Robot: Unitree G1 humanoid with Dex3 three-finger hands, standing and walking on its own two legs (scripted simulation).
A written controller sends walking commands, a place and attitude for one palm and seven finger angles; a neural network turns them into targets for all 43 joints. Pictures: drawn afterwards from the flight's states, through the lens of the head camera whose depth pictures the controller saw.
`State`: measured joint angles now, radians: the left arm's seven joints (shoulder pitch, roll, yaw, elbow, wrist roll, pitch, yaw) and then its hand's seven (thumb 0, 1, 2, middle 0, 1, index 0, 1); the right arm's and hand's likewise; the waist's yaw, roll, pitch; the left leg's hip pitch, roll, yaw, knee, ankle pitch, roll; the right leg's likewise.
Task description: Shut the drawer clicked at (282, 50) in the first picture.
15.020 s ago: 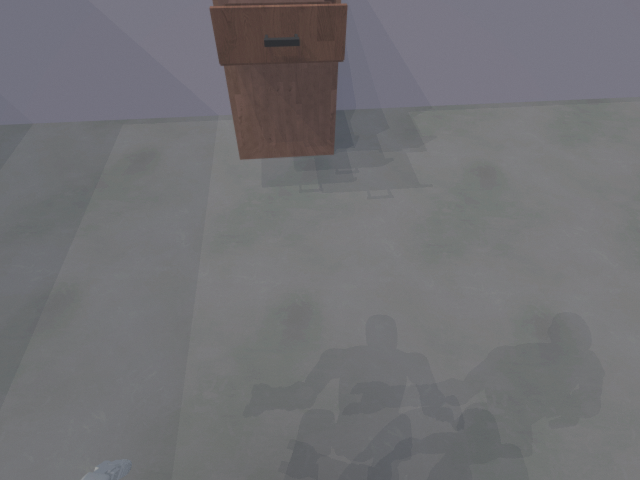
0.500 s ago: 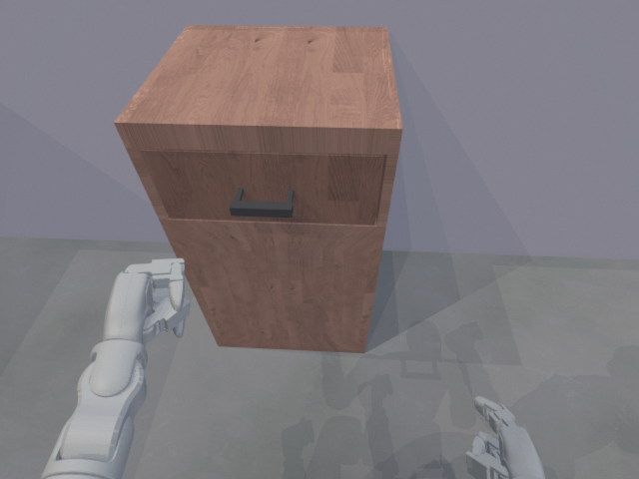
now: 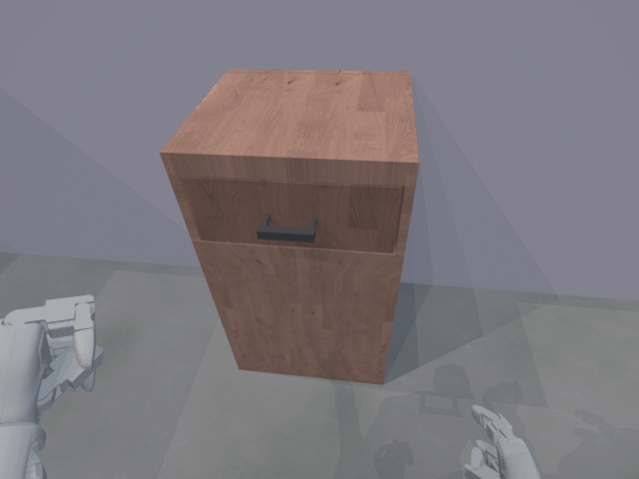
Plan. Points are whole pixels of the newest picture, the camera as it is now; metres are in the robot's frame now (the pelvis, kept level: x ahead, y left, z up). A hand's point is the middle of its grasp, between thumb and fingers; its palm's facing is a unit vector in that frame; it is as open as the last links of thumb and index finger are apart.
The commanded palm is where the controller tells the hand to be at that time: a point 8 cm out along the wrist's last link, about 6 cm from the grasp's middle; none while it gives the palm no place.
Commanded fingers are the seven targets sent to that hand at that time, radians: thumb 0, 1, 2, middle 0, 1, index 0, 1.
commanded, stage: draw the hand back to the body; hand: left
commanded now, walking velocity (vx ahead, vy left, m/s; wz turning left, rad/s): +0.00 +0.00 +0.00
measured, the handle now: (288, 226) +0.61 +0.15 -0.06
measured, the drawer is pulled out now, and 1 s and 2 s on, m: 0.00 0.00 0.00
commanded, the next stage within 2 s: step back with the hand held close in 0.16 s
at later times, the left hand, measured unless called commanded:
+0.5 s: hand (98, 358) +0.18 +0.24 +0.15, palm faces +0.32 -0.83 -0.45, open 3.2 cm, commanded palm +0.12 +0.28 +0.17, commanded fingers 0.00 0.90 0.90 -1.40 -1.60 -1.40 -1.60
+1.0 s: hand (37, 419) +0.12 +0.26 +0.15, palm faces +0.34 -0.81 -0.48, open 3.2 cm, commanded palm +0.06 +0.30 +0.17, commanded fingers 0.00 0.90 0.90 -1.40 -1.60 -1.40 -1.60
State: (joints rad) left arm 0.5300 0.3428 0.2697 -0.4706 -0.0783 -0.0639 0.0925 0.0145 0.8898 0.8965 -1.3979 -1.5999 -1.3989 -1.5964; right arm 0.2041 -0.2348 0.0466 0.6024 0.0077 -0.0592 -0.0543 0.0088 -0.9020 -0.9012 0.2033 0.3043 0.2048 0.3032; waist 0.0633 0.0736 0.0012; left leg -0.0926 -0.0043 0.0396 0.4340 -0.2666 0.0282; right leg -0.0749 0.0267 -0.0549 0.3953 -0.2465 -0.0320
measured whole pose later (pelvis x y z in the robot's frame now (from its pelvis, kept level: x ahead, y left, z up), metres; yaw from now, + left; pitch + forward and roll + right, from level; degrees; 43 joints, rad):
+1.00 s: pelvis -0.07 +0.02 -0.01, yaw +0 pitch +0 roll -2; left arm 0.62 0.38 0.37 -0.58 -0.02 -0.23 0.13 0.01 0.89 0.90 -1.40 -1.60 -1.40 -1.60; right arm 0.19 -0.22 0.00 0.53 0.00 -0.04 -0.07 0.01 -0.90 -0.90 0.20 0.30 0.21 0.30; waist 0.00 0.02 0.03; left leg -0.38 -0.01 0.06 0.58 -0.22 0.07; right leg -0.35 0.01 -0.05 0.52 -0.18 0.00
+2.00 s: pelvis -0.20 +0.02 -0.02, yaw -4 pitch -1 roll -3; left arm 0.68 0.48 0.40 -0.63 -0.08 -0.26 0.10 0.01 0.88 0.90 -1.40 -1.60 -1.40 -1.60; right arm 0.27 -0.22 0.00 0.62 -0.01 -0.06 -0.08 0.01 -0.90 -0.90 0.21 0.30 0.21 0.30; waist -0.06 0.01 -0.04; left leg -0.51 0.04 0.02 0.53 -0.08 0.01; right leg -0.04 0.04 -0.01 0.50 -0.44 0.01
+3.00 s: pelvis -0.23 +0.05 -0.02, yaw -1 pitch -1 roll +0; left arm 0.24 0.30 0.06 0.59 0.04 0.04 0.00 0.01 0.90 0.90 -1.26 -1.47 -1.26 -1.46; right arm 0.15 -0.32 -0.02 0.86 -0.02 -0.01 0.00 0.01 -0.90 -0.90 0.20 0.30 0.20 0.30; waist -0.02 0.03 0.01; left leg -0.36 -0.04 -0.01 0.60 -0.23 0.03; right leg -0.25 0.01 -0.05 0.62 -0.36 -0.02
